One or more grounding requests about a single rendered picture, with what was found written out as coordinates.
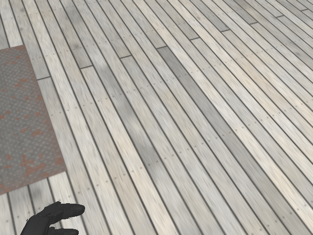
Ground left robot hand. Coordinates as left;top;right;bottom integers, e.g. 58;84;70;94
21;201;85;235

